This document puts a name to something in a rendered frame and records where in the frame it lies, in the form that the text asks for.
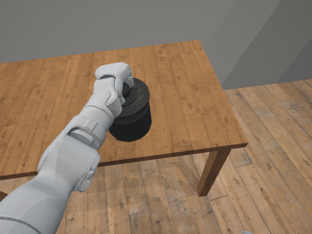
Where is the left robot hand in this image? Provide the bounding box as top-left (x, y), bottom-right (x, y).
top-left (95, 61), bottom-right (134, 105)

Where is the pot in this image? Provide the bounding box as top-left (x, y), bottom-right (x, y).
top-left (108, 102), bottom-right (152, 142)

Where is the lid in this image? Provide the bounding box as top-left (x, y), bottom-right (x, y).
top-left (115, 77), bottom-right (150, 119)

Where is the table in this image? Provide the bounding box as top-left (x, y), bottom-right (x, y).
top-left (0, 40), bottom-right (249, 202)

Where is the left robot forearm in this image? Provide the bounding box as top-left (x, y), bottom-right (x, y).
top-left (37, 72), bottom-right (123, 174)

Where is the left robot upper arm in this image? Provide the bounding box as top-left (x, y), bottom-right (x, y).
top-left (0, 135), bottom-right (101, 234)

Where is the knob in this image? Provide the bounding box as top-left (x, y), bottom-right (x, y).
top-left (122, 83), bottom-right (131, 98)

